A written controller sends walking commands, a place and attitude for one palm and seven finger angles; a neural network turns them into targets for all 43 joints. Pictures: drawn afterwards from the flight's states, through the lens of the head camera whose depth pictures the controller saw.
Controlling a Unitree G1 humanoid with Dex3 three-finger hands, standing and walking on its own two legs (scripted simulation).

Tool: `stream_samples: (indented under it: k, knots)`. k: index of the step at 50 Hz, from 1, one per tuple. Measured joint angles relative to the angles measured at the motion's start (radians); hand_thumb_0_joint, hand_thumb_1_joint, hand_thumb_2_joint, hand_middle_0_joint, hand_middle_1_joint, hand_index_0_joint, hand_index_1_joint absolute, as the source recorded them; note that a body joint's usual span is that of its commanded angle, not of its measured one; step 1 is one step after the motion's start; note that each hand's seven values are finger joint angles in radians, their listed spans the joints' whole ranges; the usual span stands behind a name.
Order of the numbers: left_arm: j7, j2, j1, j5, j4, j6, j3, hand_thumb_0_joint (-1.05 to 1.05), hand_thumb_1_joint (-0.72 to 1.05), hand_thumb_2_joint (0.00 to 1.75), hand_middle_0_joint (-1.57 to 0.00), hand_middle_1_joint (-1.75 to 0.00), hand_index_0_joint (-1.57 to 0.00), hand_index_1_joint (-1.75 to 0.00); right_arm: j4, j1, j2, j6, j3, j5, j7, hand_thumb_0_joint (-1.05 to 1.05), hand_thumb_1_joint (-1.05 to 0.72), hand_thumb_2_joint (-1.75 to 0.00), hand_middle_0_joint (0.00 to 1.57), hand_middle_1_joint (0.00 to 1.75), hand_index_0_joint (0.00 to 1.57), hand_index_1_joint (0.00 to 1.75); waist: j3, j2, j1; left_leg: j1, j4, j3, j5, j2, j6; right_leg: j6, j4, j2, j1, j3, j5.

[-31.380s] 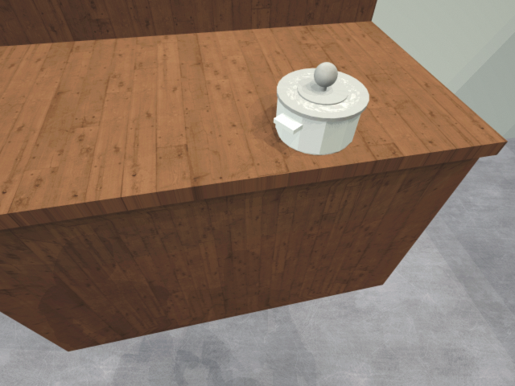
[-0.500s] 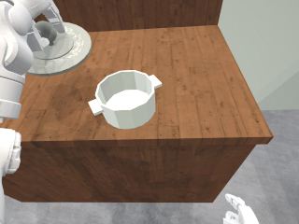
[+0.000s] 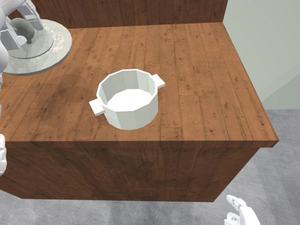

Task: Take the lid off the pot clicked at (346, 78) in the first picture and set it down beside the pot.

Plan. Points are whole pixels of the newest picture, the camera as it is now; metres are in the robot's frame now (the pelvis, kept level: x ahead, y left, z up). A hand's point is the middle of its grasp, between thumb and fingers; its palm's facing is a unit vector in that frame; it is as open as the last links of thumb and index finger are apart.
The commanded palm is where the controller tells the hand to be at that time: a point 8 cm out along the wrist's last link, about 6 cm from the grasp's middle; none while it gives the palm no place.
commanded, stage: move the lid sideways beside the pot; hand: left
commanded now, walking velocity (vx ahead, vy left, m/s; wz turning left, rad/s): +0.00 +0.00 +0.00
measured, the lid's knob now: (21, 29) +0.45 +0.29 +0.30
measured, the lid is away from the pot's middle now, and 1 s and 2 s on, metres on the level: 0.21 0.25 0.24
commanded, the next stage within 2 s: lower the lid onto the table in 0.32 s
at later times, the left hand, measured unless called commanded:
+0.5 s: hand (6, 29) +0.42 +0.30 +0.31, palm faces -0.06 -0.01 -1.00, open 7.4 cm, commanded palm +0.38 +0.31 +0.38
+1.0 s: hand (8, 54) +0.41 +0.32 +0.27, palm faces -0.13 -0.05 -0.99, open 7.5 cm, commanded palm +0.38 +0.32 +0.34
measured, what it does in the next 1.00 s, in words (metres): stands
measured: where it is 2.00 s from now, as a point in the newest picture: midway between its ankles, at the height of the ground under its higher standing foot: outside the picture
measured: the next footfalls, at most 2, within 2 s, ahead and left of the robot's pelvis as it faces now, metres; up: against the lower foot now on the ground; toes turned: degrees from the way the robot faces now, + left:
none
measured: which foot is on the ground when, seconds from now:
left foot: down 0.00-1.00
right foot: down 0.00-1.00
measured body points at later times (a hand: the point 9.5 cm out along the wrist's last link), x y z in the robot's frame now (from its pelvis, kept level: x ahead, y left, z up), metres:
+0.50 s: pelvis +0.00 +0.00 +0.00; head +0.04 -0.04 +0.45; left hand +0.42 +0.30 +0.37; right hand +0.15 -0.25 -0.12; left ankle -0.04 +0.07 -0.74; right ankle +0.03 -0.13 -0.74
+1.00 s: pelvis +0.00 -0.01 +0.00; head +0.03 -0.03 +0.45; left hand +0.41 +0.32 +0.32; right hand +0.15 -0.26 -0.12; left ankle -0.04 +0.07 -0.74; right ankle +0.03 -0.13 -0.74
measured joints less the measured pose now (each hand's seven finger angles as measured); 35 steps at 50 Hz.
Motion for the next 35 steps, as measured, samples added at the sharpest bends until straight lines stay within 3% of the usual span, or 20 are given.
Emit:
stream_samples:
  k: [7,18,35]
  knots:
    - [0.004,0.034,-0.045,0.018,0.11,0.0,0.001,-0.02,-0.02,1.31,-1.1,-0.27,-1.02,-0.26,0.005,-0.004,-0.002,0.02,0.002,0.01,-0.002,0.01,-0.91,-0.9,0.2,0.3,0.2,0.3,0.001,-0.006,-0.009,-0.009,0.005,0.0,-0.003,0.006,-0.003,-0.003,-0.001,0.006,-0.006,-0.001,0.001]
    - [0.005,0.053,-0.019,0.02,0.081,-0.034,0.024,-0.02,-0.02,1.31,-1.1,-0.27,-1.02,-0.26,0.013,0.023,-0.008,0.017,-0.003,0.007,-0.013,0.01,-0.91,-0.9,0.2,0.3,0.2,0.3,0.008,-0.002,-0.012,0.0,-0.002,-0.008,-0.003,0.009,-0.006,-0.006,-0.016,0.009,0.008,-0.008,0.003]
    - [0.005,0.021,0.029,0.012,0.09,-0.012,0.047,-0.02,-0.02,1.31,-1.1,-0.27,-1.02,-0.26,0.0,0.005,-0.003,0.017,0.002,0.007,-0.007,0.01,-0.91,-0.9,0.2,0.3,0.2,0.3,0.011,0.005,-0.013,-0.003,0.008,0.003,-0.008,0.013,-0.007,-0.007,-0.002,0.013,-0.001,0.002,0.0]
